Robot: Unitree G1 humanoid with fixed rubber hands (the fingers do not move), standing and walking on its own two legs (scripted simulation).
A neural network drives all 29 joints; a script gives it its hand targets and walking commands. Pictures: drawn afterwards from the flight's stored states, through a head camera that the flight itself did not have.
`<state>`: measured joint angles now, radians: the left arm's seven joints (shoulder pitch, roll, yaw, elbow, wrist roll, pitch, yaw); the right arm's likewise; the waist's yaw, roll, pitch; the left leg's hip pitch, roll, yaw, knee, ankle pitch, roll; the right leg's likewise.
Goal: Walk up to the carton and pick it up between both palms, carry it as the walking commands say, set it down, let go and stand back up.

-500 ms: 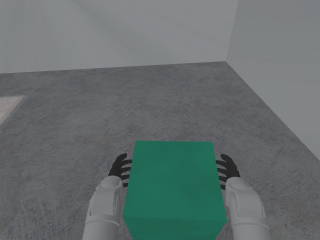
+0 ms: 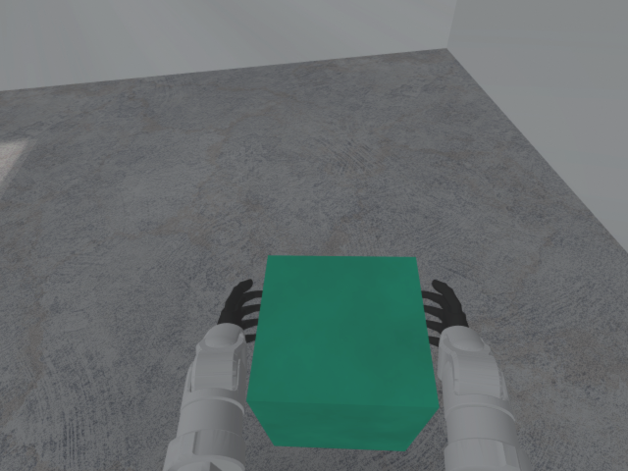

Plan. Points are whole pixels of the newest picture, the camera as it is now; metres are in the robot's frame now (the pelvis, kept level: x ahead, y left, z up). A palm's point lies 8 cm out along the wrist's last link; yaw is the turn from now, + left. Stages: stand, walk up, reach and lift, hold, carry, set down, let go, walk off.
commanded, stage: set down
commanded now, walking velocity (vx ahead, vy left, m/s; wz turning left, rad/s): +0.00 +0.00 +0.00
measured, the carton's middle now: (339, 358) +0.31 -0.01 -0.08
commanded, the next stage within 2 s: none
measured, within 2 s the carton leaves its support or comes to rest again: neither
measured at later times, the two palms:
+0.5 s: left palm (238, 348) +0.33 +0.15 -0.09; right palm (428, 355) +0.32 -0.14 -0.09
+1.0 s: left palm (256, 353) +0.37 +0.14 -0.18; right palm (420, 361) +0.35 -0.15 -0.18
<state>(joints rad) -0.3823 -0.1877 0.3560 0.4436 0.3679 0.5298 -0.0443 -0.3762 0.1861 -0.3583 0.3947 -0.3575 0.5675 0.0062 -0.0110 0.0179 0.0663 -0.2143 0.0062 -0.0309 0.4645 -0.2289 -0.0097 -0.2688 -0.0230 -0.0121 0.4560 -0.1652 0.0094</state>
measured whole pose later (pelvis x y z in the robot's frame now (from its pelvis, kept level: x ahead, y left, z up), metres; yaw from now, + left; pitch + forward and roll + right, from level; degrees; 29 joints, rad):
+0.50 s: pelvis -0.03 +0.01 -0.04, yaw +0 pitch +19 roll +0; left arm -0.55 -0.17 0.46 0.48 0.37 0.33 -0.08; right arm -0.51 0.23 -0.47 0.41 -0.37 0.33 0.00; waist -0.01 0.01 0.02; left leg -0.83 -0.01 -0.03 0.78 -0.28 -0.01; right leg -0.87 -0.03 0.00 0.73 -0.19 0.01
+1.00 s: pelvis -0.04 +0.00 -0.12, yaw +0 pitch +35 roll +1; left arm -0.68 -0.15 0.49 0.48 0.33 0.32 -0.07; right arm -0.64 0.20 -0.48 0.41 -0.32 0.32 -0.01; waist 0.00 0.01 -0.16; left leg -1.37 0.00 -0.03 1.16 -0.40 -0.02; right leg -1.43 -0.02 0.02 1.12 -0.31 0.01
